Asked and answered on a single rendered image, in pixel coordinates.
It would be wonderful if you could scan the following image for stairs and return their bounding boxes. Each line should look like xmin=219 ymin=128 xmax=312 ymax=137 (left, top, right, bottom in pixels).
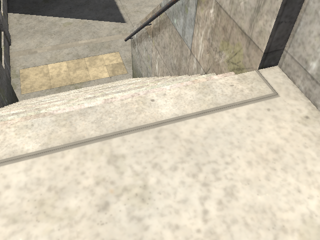
xmin=0 ymin=71 xmax=236 ymax=127

